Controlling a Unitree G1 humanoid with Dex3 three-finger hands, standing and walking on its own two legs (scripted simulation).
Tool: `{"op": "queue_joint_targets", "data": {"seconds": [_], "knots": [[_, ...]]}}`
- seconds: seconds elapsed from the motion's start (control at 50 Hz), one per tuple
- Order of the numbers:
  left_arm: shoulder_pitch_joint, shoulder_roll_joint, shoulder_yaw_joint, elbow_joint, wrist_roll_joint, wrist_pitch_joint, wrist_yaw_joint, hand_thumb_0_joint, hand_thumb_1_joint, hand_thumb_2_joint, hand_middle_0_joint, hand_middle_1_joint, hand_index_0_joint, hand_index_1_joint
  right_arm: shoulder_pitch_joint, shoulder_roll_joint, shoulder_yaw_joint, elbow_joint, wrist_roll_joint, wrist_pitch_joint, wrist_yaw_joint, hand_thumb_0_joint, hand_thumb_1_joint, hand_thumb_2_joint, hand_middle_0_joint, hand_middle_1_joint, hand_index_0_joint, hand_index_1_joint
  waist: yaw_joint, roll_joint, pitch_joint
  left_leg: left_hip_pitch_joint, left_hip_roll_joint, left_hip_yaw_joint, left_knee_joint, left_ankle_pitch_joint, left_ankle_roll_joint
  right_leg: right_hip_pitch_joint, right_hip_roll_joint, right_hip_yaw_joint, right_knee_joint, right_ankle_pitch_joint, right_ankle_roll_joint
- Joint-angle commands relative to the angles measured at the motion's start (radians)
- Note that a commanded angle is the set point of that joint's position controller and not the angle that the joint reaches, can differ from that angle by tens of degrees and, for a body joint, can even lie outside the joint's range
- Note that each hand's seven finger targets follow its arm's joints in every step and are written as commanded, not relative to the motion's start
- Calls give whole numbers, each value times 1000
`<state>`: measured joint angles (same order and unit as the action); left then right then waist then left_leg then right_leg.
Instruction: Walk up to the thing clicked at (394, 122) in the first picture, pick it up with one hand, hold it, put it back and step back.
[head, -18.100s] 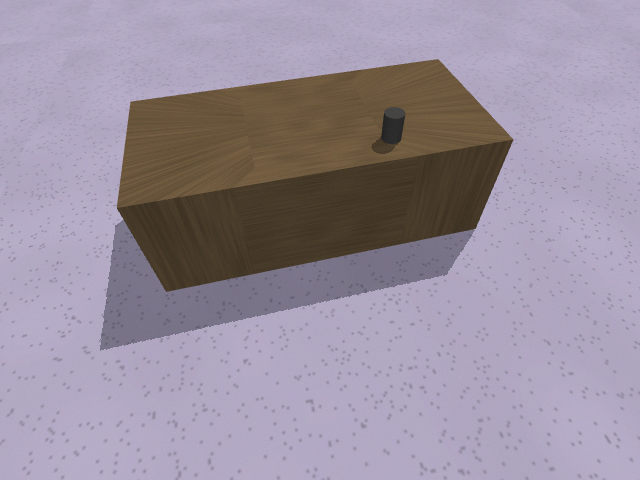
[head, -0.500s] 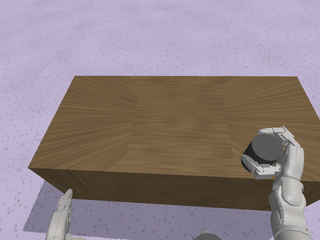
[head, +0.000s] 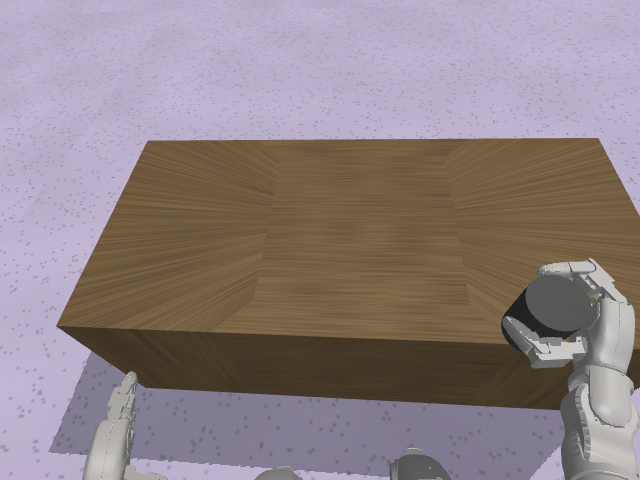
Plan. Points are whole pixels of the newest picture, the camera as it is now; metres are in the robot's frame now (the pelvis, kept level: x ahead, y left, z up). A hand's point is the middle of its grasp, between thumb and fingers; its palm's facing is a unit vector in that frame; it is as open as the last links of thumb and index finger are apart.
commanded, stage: hold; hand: right
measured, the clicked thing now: (541, 317) +0.31 -0.24 +0.01
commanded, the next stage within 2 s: crouch in 0.08 s
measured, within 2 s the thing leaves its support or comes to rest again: neither
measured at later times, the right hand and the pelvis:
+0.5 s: hand (538, 312) +0.33 -0.26 -0.02, palm faces +0.36 +0.93 +0.00, open 9.7 cm; pelvis -0.01 +0.00 -0.02, yaw +0 degrees
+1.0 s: hand (516, 285) +0.41 -0.27 -0.09, palm faces +0.37 +0.93 +0.02, open 9.7 cm; pelvis -0.01 -0.01 -0.06, yaw +2 degrees
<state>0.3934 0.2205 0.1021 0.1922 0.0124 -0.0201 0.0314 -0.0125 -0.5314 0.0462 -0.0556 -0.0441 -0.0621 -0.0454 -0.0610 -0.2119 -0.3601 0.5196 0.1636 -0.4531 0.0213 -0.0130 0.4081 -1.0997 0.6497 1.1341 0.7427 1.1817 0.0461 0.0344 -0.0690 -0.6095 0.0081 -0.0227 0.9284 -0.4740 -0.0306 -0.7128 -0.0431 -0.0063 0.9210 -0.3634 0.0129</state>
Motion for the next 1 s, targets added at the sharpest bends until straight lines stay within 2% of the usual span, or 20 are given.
{"op": "queue_joint_targets", "data": {"seconds": [0.0,0.06,0.14,0.18,0.2,0.26,0.34,0.38,0.44,0.5,0.58,0.6,0.66,0.72,0.78,0.8,0.84,0.88,0.94,0.98], "knots": [[-16,164,88,-187,-5,-60,18,0,-549,42,-47,-46,-54,-39,-240,-207,-63,-262,25,-98,11,0,-307,-1490,1262,1529,1336,1530,-16,-100,-268,-4,-24,30,-146,182,27,263,22,-4,-135,96,-9],[-8,180,105,-213,-7,-64,18,0,-550,42,-47,-45,-53,-39,-267,-226,-83,-304,32,-102,11,0,-333,-1479,1267,1520,1337,1521,-4,-76,-307,1,-23,22,-145,204,22,274,20,-1,-120,117,-13],[3,155,87,-194,-8,-64,19,0,-550,43,-48,-46,-54,-40,-255,-210,-78,-266,35,-104,17,0,-341,-1491,1275,1531,1345,1532,-7,-69,-265,-13,-24,28,-133,212,23,249,20,-1,-114,121,-15],[7,149,78,-205,-7,-66,17,0,-539,46,-55,-65,-63,-57,-275,-210,-69,-254,32,-111,29,0,-238,-1391,1321,1498,1381,1498,9,-87,-251,-49,-28,33,-123,187,28,248,15,3,-120,96,-13],[3,124,48,-199,-3,-66,16,0,-545,51,-57,-67,-63,-61,-272,-173,-39,-235,31,-112,37,0,-209,-1400,1322,1518,1388,1518,10,-91,-225,-67,-27,36,-122,167,28,232,15,3,-120,74,-12],[6,84,16,-157,5,-74,14,0,-549,51,-58,-65,-61,-62,-307,-183,-53,-217,29,-123,42,0,-181,-1374,1297,1492,1364,1492,4,-117,-228,-101,-22,30,-96,161,29,194,17,0,-96,66,-12],[4,189,113,-202,15,-78,25,0,-545,47,-58,-66,-64,-61,-374,-240,-96,-178,24,-134,44,0,-172,-1342,1265,1455,1330,1455,41,-107,-306,-146,-29,37,-55,165,28,200,10,15,-67,60,-12],[13,173,99,-218,15,-77,24,0,-539,42,-56,-65,-64,-57,-418,-262,-109,-142,20,-141,40,0,-201,-1328,1274,1446,1334,1446,45,-89,-318,-153,-27,29,-51,158,24,176,13,13,-38,52,-17],[4,206,141,-243,21,-80,24,0,-532,38,-54,-64,-65,-52,-482,-291,-146,-68,23,-162,32,0,-195,-1326,1276,1445,1335,1445,71,-52,-356,-179,-32,33,-20,163,20,129,12,26,10,53,-25],[17,175,103,-268,27,-78,15,0,-533,42,-53,-63,-63,-53,-533,-314,-152,-10,10,-184,30,0,-192,-1324,1278,1444,1335,1444,62,-81,-368,-216,-34,26,3,133,24,97,11,24,39,34,-20],[32,129,46,-294,42,-76,2,0,-534,46,-52,-62,-61,-53,-611,-363,-176,48,-17,-218,36,0,-173,-1296,1253,1416,1308,1417,54,-158,-454,-252,-38,26,66,191,27,91,8,27,93,112,-17],[41,139,52,-323,46,-74,1,0,-536,48,-52,-63,-61,-55,-611,-374,-184,76,-23,-222,39,0,-167,-1296,1252,1417,1308,1417,67,-171,-495,-256,-42,36,83,213,30,111,6,32,105,149,-15],[44,182,80,-332,58,-59,-4,0,-542,53,-54,-64,-59,-59,-635,-450,-236,125,-32,-233,45,0,-189,-1321,1268,1438,1325,1439,54,-240,-525,-286,-45,44,114,222,36,114,3,38,123,195,-8],[27,209,97,-411,63,-55,-11,0,-542,54,-53,-64,-59,-59,-681,-445,-236,118,-36,-235,44,0,-232,-1326,1284,1443,1337,1443,78,-253,-568,-291,-53,52,125,217,42,112,-4,45,137,189,-7],[52,212,107,-410,65,-46,-20,0,-547,56,-55,-64,-58,-61,-670,-415,-228,218,-40,-232,43,0,-253,-1348,1302,1463,1356,1464,109,-217,-497,-332,-61,69,132,177,43,50,-9,56,139,135,-8],[57,218,112,-410,67,-44,-24,0,-544,54,-53,-63,-57,-58,-686,-453,-248,228,-48,-233,35,0,-261,-1346,1310,1464,1360,1464,100,-225,-502,-334,-60,65,136,187,42,39,-8,54,149,145,-10],[52,234,128,-472,67,-43,-26,0,-543,54,-54,-62,-58,-58,-706,-458,-245,232,-59,-235,31,0,-248,-1350,1309,1467,1362,1467,127,-187,-538,-328,-65,68,136,201,38,44,-12,57,171,151,-16],[82,219,115,-457,69,-40,-33,0,-546,56,-55,-63,-57,-60,-722,-438,-230,277,-60,-244,36,0,-262,-1337,1301,1452,1351,1452,149,-196,-485,-356,-66,70,140,184,38,13,-13,57,179,123,-16],[91,181,85,-409,72,-40,-40,0,-546,57,-54,-61,-56,-59,-771,-478,-251,284,-71,-260,39,0,-231,-1323,1286,1439,1336,1439,142,-240,-483,-421,-65,73,172,172,42,-2,-17,64,204,137,-16],[64,206,101,-482,72,-44,-44,0,-547,57,-54,-61,-55,-60,-790,-480,-249,260,-72,-271,44,0,-226,-1307,1274,1423,1324,1424,154,-255,-524,-424,-67,79,181,147,48,15,-20,75,198,114,-9]]}}
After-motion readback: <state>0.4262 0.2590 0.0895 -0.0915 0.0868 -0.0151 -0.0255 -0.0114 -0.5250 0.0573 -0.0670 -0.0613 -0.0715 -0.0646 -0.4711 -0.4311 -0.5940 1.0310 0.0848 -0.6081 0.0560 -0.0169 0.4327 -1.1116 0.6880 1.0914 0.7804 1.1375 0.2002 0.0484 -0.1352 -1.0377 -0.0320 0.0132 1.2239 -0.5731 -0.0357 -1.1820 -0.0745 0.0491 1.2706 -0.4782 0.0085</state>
